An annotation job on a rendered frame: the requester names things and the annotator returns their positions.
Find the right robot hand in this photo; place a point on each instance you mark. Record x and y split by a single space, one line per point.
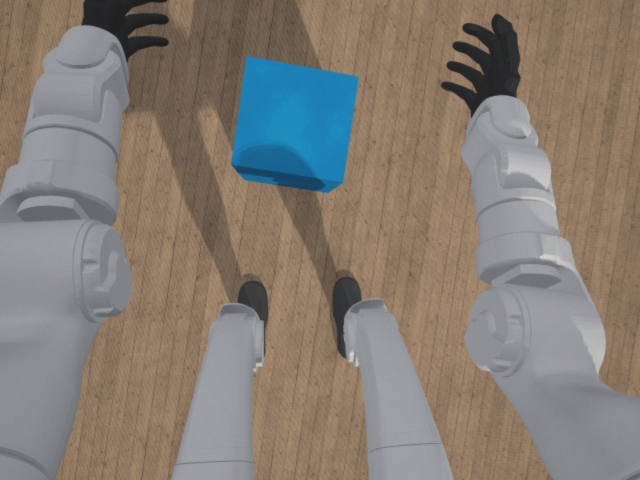
500 67

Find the robot right upper arm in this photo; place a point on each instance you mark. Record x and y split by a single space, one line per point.
544 349

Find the left robot hand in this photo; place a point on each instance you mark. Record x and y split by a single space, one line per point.
110 16

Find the robot right foot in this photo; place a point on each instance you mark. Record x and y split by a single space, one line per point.
346 293

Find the robot right forearm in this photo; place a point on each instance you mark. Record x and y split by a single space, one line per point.
515 208

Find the robot left forearm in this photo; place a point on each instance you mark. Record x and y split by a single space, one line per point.
71 138

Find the left robot shin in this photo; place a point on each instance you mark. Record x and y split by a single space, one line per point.
234 308

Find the carton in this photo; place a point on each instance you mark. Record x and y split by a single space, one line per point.
294 124

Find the robot left upper arm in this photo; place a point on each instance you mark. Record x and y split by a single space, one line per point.
59 280

